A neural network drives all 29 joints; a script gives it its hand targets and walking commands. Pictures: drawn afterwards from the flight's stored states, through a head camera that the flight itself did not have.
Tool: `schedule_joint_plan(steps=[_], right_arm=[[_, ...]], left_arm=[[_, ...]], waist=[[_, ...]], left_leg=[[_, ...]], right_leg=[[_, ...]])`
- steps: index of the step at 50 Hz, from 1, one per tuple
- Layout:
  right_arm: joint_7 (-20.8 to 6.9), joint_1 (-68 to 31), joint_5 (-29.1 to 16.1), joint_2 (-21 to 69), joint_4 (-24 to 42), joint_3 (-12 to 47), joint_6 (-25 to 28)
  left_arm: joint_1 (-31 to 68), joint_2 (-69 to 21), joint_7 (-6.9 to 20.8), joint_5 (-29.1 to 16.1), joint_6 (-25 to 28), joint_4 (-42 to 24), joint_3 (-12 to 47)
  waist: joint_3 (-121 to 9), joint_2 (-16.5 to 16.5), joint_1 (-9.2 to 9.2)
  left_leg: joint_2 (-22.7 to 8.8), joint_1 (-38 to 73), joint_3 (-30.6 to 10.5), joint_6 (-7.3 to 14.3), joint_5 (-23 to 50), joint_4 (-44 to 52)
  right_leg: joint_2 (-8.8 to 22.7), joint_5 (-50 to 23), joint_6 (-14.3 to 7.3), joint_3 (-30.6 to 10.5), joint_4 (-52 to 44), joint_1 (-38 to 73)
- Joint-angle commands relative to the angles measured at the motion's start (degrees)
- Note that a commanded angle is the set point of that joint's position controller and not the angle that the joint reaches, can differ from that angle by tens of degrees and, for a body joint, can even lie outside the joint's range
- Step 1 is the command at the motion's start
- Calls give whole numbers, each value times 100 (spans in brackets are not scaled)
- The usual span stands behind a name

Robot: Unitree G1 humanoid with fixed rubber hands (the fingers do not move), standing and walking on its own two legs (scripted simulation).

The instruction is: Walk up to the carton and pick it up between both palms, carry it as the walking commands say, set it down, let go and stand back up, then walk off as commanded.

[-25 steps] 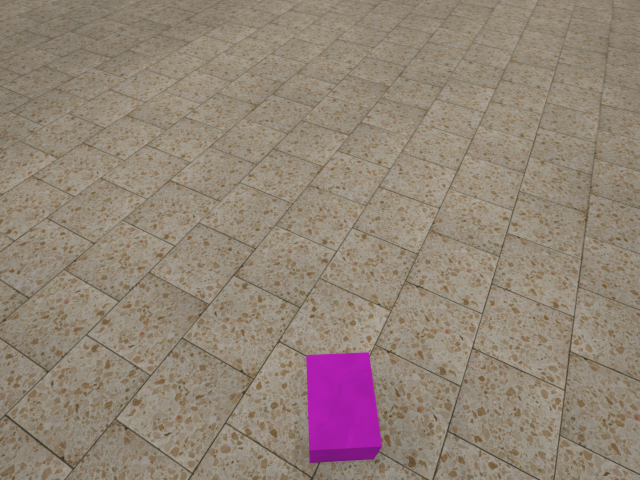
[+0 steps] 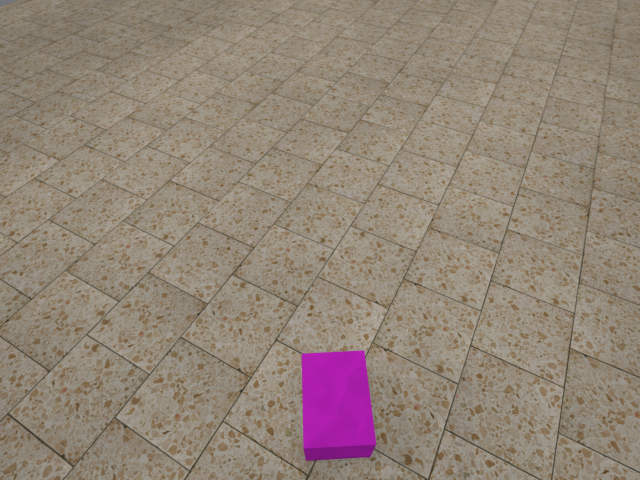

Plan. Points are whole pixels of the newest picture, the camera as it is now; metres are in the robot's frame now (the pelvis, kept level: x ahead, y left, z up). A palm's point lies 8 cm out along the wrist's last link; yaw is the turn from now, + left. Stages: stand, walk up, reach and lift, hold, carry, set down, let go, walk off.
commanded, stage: stand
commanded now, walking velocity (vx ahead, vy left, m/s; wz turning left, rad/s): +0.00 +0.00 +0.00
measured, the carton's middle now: (335, 404) +0.40 -0.03 -0.70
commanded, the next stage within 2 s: reach and lift in 0.64 s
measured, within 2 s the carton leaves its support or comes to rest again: neither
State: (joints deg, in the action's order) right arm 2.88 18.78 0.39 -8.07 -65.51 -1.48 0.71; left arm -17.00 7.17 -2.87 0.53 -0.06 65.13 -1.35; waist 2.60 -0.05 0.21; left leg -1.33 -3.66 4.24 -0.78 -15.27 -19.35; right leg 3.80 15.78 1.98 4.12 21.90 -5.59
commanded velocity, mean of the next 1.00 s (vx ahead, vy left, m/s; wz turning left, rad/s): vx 0.00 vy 0.00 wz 0.00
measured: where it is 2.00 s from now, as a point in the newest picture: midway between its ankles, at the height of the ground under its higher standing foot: outside the picture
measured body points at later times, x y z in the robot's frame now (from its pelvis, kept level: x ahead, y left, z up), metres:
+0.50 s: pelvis +0.00 -0.01 +0.00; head +0.02 -0.01 +0.45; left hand -0.02 +0.20 -0.16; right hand -0.03 -0.23 -0.16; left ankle -0.06 +0.12 -0.74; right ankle -0.05 -0.13 -0.74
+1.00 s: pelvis -0.03 -0.01 -0.02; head +0.06 -0.02 +0.42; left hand +0.12 +0.19 -0.15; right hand +0.13 -0.21 -0.16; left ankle -0.05 +0.13 -0.74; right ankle -0.05 -0.14 -0.74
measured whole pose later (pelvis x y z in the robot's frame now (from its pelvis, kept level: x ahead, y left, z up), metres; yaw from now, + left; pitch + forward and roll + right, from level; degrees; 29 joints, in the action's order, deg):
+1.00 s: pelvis -0.03 -0.01 -0.02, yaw +1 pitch +19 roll +1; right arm 1.0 0.2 3.6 -5.4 -33.2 -3.3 -32.8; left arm -1.5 5.4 0.1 2.3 -31.8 34.3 -3.4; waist -8.4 0.7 0.8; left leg -0.9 -35.4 -2.7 -1.7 -14.4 -31.4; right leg 1.6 15.0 1.0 -0.7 32.7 -36.2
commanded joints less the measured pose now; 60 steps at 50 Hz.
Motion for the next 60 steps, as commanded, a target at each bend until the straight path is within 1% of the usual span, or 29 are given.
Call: schedule_joint_plan(steps=[1, 4, 7, 13, 15, 16, 17, 24, 25, 27, 28, 30, 32, 33, 34, 36, 38, 41, 44, 45, 47, 48, 49, 51, 53, 55, 56, 58, 60], right_arm=[[21, 502, -2, -486, 13, -71, 12], [17, 589, 9, -355, -13, -39, -11], [7, 441, 2, -477, 14, -39, 3], [17, 679, -7, -231, -59, -10, -2], [16, 523, 14, -298, -47, -17, -39], [34, 535, -27, -423, -48, -56, -36], [33, 532, -20, -326, -20, -26, -26], [38, 471, 13, -416, -23, -44, -34], [60, 529, -7, -360, -39, -15, -33], [37, 664, -23, -304, -117, -13, -30], [26, 600, 18, -282, -108, -9, -14], [24, 625, -44, -336, -71, -43, -43], [29, 611, 23, -389, -22, -29, -16], [23, -4606, -314, -865, 4241, 370, -34], [193, -3576, -381, -1023, 3037, 477, -589], [303, -2735, -511, -896, 3127, 438, -1437], [272, -1744, -700, -260, 2415, 597, -2534], [95, -938, -718, -398, 2080, 443, -3715], [-11, -1292, -208, -336, 2902, 147, -3798], [-65, -1470, 62, -270, 3163, -2, -3772], [-158, -1504, 379, -97, 3497, -303, -3530], [-190, -1584, 459, -2, 3493, -334, -3405], [-250, -1737, 527, 48, 3674, -422, -3248], [-343, -2176, 660, -39, 3958, -650, -2903], [-418, -2208, 724, -126, 4038, -791, -2686], [-503, -2229, 651, -67, 4221, -775, -2605], [-499, -2163, 561, 69, 4224, -645, -2599], [-493, -2578, 590, -137, 4491, -797, -2641], [-473, -2885, 454, -65, 4592, -657, -2730]], left_arm=[[-513, 410, 7, 11, 41, -55, -24], [-392, 303, -9, 8, 49, -54, 2], [-666, 485, 4, -8, 80, -43, -44], [-691, 432, -16, -10, 84, -41, -23], [-685, 452, -5, 4, 75, -139, -31], [-599, 333, 13, -7, 65, -121, -21], [-672, 411, -5, 3, 96, -136, -14], [-784, 401, -16, 49, 86, -104, 12], [-721, 401, -6, 22, 89, -151, -22], [-717, 246, 5, -19, 106, -130, 48], [-667, 350, -5, 10, 92, -149, 28], [-636, 187, 8, 10, 92, -157, 59], [-692, 323, -15, 24, 60, -152, 46], [4522, 1067, 57, -644, 76, -4072, 455], [3346, 936, -105, -297, -486, -3039, 266], [2284, 941, -153, -537, -1343, -2832, 260], [1557, 771, -231, -820, -2366, -2250, 470], [958, 423, -90, -765, -3532, -2150, 473], [844, 558, 142, -371, -3660, -2449, 101], [1028, 457, 202, -198, -3558, -2882, 27], [1303, 569, 308, 125, -3329, -3288, -290], [1407, 430, 312, 318, -3180, -3317, -440], [1785, 353, 350, 476, -3039, -3805, -572], [1901, 150, 371, 597, -2783, -3790, -624], [1919, 56, 387, 648, -2574, -4128, -726], [2006, -15, 403, 649, -2549, -4255, -717], [1782, 55, 405, 602, -2532, -4221, -711], [2176, -2, 413, 495, -2600, -4434, -716], [2372, 21, 363, 442, -2756, -4557, -706]], waist=[[90, -75, -46], [204, -313, 44], [168, 45, -20], [194, -190, 50], [291, 41, -49], [256, 37, 58], [169, -149, -23], [240, -132, -67], [135, 210, -63], [236, -120, -21], [172, 69, -36], [384, -118, 17], [307, 38, -39], [-1074, -224, 182], [-617, 409, -57], [-951, 416, 99], [-1159, 36, -53], [-1734, -60, 142], [-2501, -311, 176], [-2609, -489, 134], [-2529, -128, 144], [-2499, -247, 60], [-2604, -34, 62], [-2621, -1, 125], [-2917, -16, 176], [-3247, 255, 119], [-3378, -121, -33], [-2943, -14, 90], [-2738, 164, 46]], left_leg=[[-599, -56, -362, 81, 1555, 206], [-608, -148, -322, 78, 1565, 196], [-586, -86, -283, 54, 1557, 219], [-655, -182, -240, -23, 1588, 192], [-569, -290, -211, -35, 1509, 92], [-562, -144, -169, -14, 1472, 90], [-624, -131, -273, -21, 1619, 107], [-634, -135, -204, -44, 1776, 74], [-623, -92, -145, -52, 1962, 43], [-613, -193, -209, -31, 1590, 130], [-652, -241, -238, -24, 1584, 177], [-637, -120, -243, -50, 1612, 153], [-666, -320, -252, -12, 1628, 135], [63, -1814, -147, 238, -345, -862], [-25, -2364, 58, 214, -390, -881], [-48, -2899, 146, 260, -490, -1020], [-1, -2608, 44, 487, 225, -1038], [266, -2358, -477, 581, 2109, -1271], [401, -2312, -710, 348, 3449, -1267], [424, -2444, -695, 281, 3532, -1190], [507, -3014, -523, 161, 3195, -1097], [497, -3017, -559, 137, 2927, -1038], [494, -2874, -549, 104, 2896, -1312], [453, -2809, -473, 54, 2553, -1513], [433, -3164, -443, -103, 2839, -1966], [470, -3328, -486, -122, 2649, -2223], [458, -3454, -447, -94, 2218, -2344], [455, -3659, -403, -87, 1356, -2421], [389, -3620, -279, -69, 319, -2591]], right_leg=[[442, -2127, -193, -263, -232, 29], [441, -2031, -182, -300, -288, -87], [397, -2055, -195, -285, -303, -108], [423, -2463, -229, -341, -185, 130], [357, -2395, -212, -314, -256, 34], [361, -2315, -192, -300, -299, -52], [392, -2308, -212, -305, -249, -16], [414, -2577, -232, -312, -169, 29], [413, -2508, -267, -364, -169, 63], [351, -2181, -235, -316, -214, 83], [353, -1987, -240, -317, -161, 104], [312, -2099, -246, -283, -241, -223], [331, -1908, -216, -277, -175, -25], [-334, -100, -354, -119, 753, -1587], [-418, 215, -271, 49, 1000, -1905], [-202, 342, -378, 161, 1022, -1754], [-298, -598, -406, 48, 913, -2118], [-526, -2454, -498, -287, 1263, -2056], [-455, -4762, -376, -602, 1339, -1136], [-525, -5041, -282, -608, 1371, -1104], [-438, -5005, -280, -694, 1287, -1031], [-497, -4516, -214, -609, 1243, -1165], [-543, -3975, -190, -562, 1324, -1487], [-623, -3129, -140, -378, 1476, -2231], [-607, -3558, -53, -371, 1932, -2536], [-532, -3232, -51, -342, 2100, -2643], [-575, -2899, -10, -248, 2255, -2508], [-600, -1737, -15, -166, 2281, -2930], [-542, -456, -57, -150, 2267, -3138]])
